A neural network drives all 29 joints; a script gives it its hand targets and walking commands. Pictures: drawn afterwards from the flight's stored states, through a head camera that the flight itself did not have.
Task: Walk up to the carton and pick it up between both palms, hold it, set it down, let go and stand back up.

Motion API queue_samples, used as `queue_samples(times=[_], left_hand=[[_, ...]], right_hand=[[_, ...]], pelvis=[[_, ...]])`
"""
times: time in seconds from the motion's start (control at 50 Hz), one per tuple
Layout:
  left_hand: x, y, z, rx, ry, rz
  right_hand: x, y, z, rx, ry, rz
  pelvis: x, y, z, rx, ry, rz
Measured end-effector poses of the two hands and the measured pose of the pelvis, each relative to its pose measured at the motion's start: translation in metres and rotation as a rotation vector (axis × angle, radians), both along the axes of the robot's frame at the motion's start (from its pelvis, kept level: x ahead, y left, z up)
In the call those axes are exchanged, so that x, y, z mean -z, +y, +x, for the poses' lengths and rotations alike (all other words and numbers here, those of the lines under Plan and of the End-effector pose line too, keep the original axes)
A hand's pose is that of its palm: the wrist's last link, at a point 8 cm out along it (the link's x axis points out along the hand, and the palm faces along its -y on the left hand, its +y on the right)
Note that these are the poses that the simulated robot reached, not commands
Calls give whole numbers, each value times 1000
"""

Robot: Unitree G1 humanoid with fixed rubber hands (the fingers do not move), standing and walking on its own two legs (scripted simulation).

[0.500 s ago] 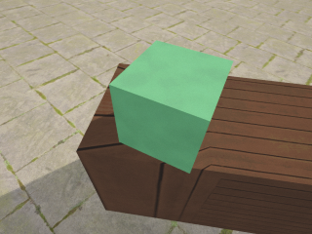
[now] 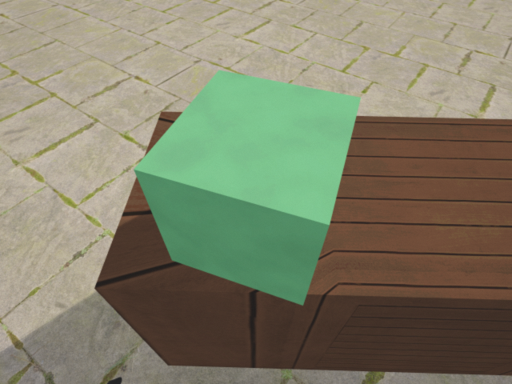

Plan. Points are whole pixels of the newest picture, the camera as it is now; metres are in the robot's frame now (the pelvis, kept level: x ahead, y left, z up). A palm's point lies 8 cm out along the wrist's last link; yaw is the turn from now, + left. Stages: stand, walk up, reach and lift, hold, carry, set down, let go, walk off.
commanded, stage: walk up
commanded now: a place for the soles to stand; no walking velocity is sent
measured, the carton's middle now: (259, 184) +0.45 +0.00 +0.03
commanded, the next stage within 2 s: reach and lift in 1.06 s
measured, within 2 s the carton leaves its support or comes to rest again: neither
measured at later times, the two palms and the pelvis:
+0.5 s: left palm out of the picture +0.11 +0.24 -0.10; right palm out of the picture +0.07 -0.27 -0.10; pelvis +0.01 -0.01 +0.01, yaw -5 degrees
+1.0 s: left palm out of the picture +0.13 +0.24 -0.10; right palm out of the picture +0.04 -0.27 -0.11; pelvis +0.01 +0.00 +0.00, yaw -9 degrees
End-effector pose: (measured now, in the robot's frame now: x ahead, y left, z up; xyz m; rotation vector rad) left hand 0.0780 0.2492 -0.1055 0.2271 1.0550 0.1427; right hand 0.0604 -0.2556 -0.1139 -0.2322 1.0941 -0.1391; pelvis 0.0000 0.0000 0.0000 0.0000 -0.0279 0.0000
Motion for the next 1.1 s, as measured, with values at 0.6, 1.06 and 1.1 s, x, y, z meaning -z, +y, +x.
queue_samples(times=[0.6, 1.06, 1.1], left_hand=[[-5, -8, 27, 89, -3, 2], [-4, -10, 53, 160, -20, 17], [0, -9, 58, 151, 20, 28]], right_hand=[[-10, -16, 0, 65, -32, -14], [-5, -20, -25, 151, -10, -27], [-1, -22, -22, 144, -28, -29]], pelvis=[[-5, -6, 8, 94, 11, 14], [0, -2, 11, 163, 10, 16], [3, -1, 8, 143, 22, 13]])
